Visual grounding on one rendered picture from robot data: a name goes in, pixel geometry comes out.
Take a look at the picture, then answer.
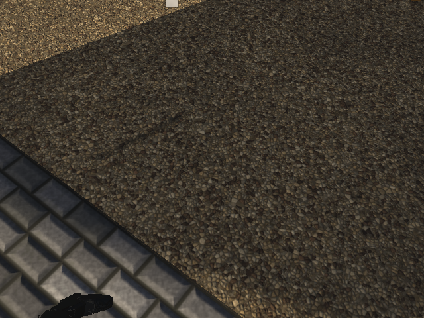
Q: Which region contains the left robot hand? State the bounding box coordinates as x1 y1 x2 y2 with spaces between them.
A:
38 293 113 318

